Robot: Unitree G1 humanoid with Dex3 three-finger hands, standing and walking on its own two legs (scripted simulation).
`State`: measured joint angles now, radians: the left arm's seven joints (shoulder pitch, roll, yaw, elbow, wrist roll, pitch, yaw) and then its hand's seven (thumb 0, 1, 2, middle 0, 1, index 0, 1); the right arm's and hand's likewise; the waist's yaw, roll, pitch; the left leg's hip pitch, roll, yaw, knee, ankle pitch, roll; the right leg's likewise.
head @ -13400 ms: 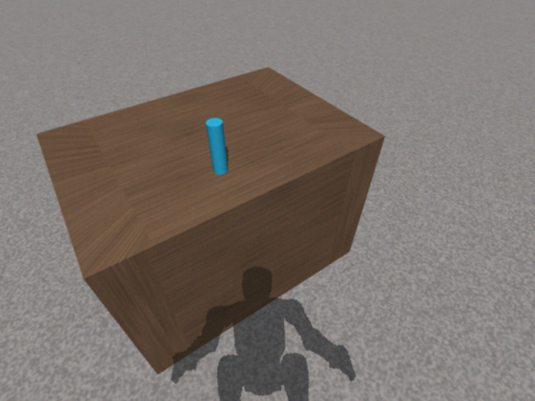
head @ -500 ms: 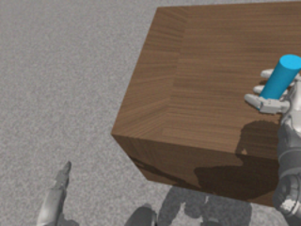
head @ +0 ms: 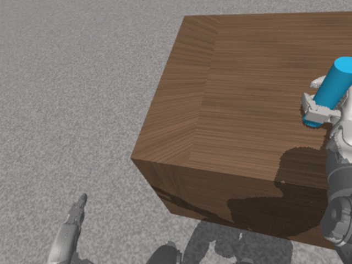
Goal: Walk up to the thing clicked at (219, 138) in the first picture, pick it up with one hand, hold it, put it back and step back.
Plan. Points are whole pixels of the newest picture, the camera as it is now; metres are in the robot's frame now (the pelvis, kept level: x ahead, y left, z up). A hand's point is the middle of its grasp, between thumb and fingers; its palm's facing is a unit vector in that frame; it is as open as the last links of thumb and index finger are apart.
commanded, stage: settle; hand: right
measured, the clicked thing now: (327, 96) +0.52 -0.22 +0.08
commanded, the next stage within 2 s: lift in 0.60 s
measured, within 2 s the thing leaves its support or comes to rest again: neither
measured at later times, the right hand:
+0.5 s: hand (321, 89) +0.52 -0.20 +0.10, palm faces +0.17 +0.99 +0.01, open 5.9 cm
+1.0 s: hand (328, 83) +0.51 -0.20 +0.13, palm faces +0.17 +0.98 +0.01, open 5.9 cm
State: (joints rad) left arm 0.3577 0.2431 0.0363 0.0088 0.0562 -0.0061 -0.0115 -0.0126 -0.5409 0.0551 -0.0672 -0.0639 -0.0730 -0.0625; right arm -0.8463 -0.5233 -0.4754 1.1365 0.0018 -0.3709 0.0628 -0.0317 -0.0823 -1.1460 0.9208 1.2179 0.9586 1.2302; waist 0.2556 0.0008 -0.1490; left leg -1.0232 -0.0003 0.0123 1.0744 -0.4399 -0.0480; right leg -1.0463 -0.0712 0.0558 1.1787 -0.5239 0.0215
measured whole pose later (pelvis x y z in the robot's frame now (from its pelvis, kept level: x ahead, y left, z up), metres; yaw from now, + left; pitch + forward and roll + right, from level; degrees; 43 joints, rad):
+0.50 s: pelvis +0.01 +0.00 +0.02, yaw -1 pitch +20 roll +3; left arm 0.35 0.24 0.03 0.09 0.04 -0.03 0.00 -0.01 -0.54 0.05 -0.06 -0.06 -0.07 -0.06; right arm -0.88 -0.51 -0.45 1.16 0.02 -0.32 0.09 -0.03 -0.09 -1.16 0.90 1.26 0.94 1.27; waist 0.22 0.00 -0.13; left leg -0.92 0.01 0.01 0.99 -0.41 -0.04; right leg -0.93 -0.06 0.04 1.07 -0.49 0.02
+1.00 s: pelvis +0.01 +0.00 +0.03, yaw +0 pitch +17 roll +2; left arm 0.35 0.23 0.03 0.17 0.03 -0.02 0.00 -0.01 -0.54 0.05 -0.06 -0.06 -0.06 -0.06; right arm -0.80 -0.44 -0.43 1.02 0.05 -0.26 0.08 -0.03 -0.08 -1.18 0.90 1.26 0.94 1.28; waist 0.18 0.00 -0.13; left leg -0.81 0.01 -0.01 0.90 -0.39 -0.05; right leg -0.82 -0.06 0.02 0.98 -0.46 0.02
